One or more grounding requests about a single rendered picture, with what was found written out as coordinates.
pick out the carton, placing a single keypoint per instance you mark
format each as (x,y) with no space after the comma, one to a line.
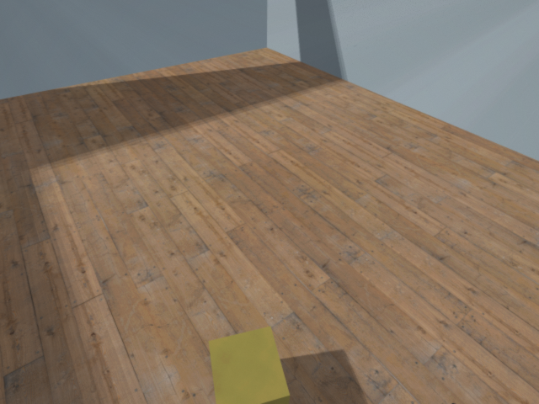
(246,369)

